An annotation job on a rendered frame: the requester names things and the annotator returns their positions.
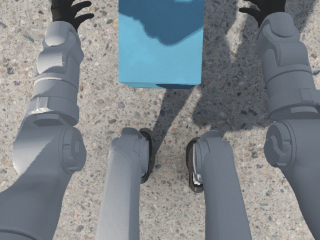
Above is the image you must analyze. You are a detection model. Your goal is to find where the carton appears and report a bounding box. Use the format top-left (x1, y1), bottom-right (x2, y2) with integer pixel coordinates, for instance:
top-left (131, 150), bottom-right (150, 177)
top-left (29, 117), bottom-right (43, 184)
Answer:
top-left (118, 0), bottom-right (205, 89)

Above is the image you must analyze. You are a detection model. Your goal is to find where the robot left hand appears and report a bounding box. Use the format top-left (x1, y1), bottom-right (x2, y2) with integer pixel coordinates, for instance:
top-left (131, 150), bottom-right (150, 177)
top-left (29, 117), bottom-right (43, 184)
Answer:
top-left (50, 0), bottom-right (94, 33)

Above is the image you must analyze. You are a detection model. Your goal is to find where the left robot forearm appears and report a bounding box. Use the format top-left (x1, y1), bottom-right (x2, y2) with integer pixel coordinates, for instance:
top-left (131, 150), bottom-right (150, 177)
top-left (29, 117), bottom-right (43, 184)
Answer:
top-left (12, 21), bottom-right (84, 172)

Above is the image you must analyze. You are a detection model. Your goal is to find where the robot thigh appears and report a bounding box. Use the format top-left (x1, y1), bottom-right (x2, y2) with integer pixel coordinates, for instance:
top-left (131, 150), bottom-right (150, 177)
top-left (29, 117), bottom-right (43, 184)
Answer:
top-left (94, 134), bottom-right (149, 240)
top-left (193, 137), bottom-right (252, 240)

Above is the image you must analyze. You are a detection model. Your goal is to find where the robot right thigh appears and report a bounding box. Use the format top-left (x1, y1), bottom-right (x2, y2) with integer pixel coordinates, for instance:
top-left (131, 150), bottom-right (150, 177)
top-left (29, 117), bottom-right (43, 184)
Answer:
top-left (193, 137), bottom-right (252, 240)

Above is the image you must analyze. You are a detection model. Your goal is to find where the robot left upper arm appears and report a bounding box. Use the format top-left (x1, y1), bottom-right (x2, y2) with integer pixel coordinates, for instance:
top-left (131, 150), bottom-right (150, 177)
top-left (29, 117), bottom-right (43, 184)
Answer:
top-left (0, 125), bottom-right (87, 240)

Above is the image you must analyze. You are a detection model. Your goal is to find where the robot right hand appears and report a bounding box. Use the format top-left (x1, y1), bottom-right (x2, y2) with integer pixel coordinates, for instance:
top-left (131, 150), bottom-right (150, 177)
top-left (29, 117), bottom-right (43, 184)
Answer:
top-left (239, 0), bottom-right (286, 28)

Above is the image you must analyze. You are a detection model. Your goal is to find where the robot left thigh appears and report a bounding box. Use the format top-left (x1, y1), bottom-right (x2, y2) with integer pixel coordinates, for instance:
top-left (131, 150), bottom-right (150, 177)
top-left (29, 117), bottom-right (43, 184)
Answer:
top-left (94, 134), bottom-right (149, 240)

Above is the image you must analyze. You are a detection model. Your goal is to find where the robot right upper arm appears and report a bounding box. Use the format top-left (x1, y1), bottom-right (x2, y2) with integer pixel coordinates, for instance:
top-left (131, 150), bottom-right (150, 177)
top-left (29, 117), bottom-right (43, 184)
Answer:
top-left (263, 119), bottom-right (320, 240)

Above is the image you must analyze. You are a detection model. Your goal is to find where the right robot forearm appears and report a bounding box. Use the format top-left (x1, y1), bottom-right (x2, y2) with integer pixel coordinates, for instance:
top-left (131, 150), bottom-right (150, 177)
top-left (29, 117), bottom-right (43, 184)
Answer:
top-left (255, 12), bottom-right (320, 122)

